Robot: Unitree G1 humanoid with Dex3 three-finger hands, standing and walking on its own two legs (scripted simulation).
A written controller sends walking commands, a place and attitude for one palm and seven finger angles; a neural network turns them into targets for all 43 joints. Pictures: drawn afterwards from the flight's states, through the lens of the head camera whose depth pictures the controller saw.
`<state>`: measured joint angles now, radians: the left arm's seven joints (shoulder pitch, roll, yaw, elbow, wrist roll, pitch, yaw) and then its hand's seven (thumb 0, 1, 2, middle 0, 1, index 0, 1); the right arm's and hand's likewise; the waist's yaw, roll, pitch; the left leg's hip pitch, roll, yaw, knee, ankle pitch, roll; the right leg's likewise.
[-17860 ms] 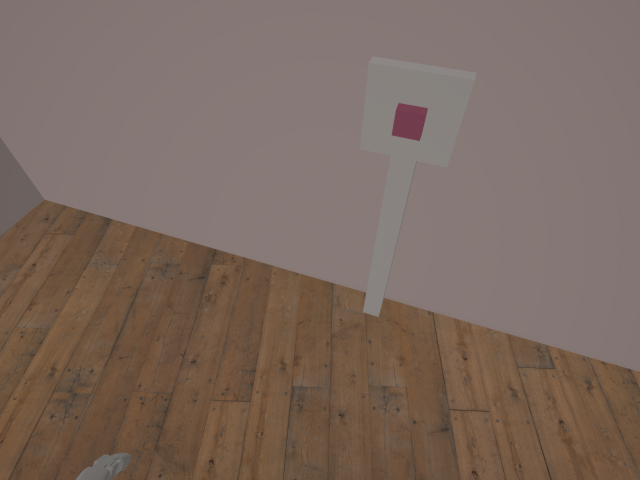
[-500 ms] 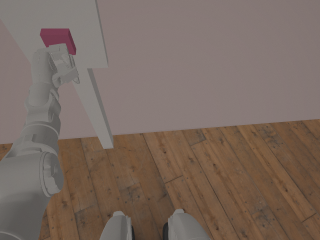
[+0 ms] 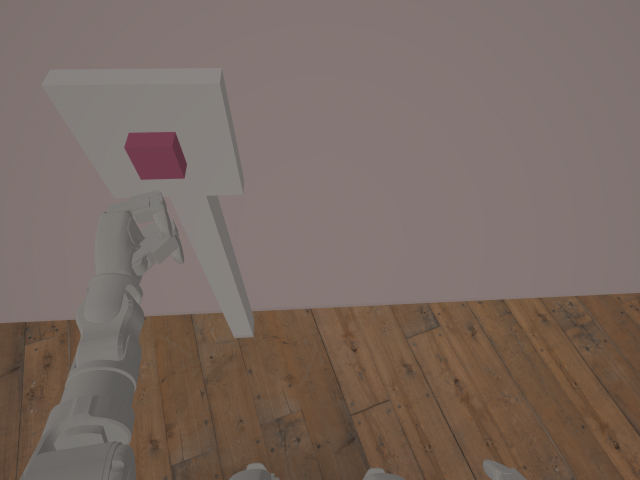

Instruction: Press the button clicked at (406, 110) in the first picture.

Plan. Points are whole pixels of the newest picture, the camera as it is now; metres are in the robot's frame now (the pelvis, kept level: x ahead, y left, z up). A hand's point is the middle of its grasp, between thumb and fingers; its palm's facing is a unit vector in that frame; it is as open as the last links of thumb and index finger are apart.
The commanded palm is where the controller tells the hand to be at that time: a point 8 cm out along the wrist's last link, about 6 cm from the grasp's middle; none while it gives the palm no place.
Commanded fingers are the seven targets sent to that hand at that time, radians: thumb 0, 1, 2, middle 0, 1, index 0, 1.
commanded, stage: pull the fist back off the button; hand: left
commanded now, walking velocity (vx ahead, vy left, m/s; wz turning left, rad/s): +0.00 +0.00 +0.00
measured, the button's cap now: (158, 154) +0.51 +0.22 +0.09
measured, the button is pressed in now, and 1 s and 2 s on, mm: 0 0 0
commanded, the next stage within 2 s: draw the hand back to the body in 0.16 s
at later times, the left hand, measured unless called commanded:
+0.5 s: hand (147, 258) +0.35 +0.19 +0.09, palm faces +0.08 -1.00 -0.03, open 3.1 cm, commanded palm +0.30 +0.25 +0.10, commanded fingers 0.00 0.90 0.90 -1.30 -1.50 -1.30 -1.50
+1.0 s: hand (68, 337) +0.24 +0.22 +0.14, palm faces +0.25 -0.93 -0.27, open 3.1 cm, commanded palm +0.20 +0.26 +0.16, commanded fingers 0.00 0.90 0.90 -1.30 -1.50 -1.30 -1.50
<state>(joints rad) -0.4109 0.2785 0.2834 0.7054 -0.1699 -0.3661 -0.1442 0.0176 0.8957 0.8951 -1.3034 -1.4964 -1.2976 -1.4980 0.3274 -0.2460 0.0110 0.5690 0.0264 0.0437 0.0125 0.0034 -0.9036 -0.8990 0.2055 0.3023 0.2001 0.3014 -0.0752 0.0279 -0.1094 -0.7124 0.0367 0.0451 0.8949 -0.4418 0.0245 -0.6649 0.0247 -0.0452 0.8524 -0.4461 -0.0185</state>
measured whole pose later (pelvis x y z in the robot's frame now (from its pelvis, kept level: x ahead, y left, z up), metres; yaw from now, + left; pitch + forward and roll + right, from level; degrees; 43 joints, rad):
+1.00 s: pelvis +0.00 +0.00 +0.04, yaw +2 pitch +0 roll +0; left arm 0.24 0.29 0.14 -0.11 -0.09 -0.07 0.05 0.02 0.90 0.90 -1.31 -1.50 -1.30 -1.50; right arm 0.17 -0.24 0.05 0.57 0.03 -0.07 -0.09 0.01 -0.90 -0.90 0.21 0.30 0.20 0.30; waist 0.03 0.05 -0.02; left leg -0.24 0.00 0.04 0.54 -0.29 0.03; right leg -0.19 0.00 -0.05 0.51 -0.31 -0.01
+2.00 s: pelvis -0.01 +0.00 +0.05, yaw +2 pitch -2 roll -1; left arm 0.54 0.34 0.33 -0.47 -0.05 -0.13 0.11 0.02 0.89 0.89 -1.31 -1.50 -1.30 -1.50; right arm 0.18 -0.23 0.02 0.60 0.00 -0.04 -0.07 0.01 -0.90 -0.90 0.21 0.30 0.20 0.30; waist 0.03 0.07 0.01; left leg -0.18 0.02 0.02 0.44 -0.23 0.02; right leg -0.10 0.02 -0.07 0.35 -0.22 -0.02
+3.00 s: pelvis -0.12 +0.01 +0.04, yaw +2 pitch +6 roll -2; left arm 0.61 0.43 0.40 -0.66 -0.03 -0.27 0.12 0.02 0.89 0.89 -1.31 -1.50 -1.30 -1.50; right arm 0.10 -0.20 0.01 0.59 -0.03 -0.10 -0.05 0.01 -0.90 -0.90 0.21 0.30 0.20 0.30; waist 0.02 -0.01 0.05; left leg -0.52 0.01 0.02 0.47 -0.04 0.05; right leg -0.22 0.08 0.03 0.46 -0.35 -0.02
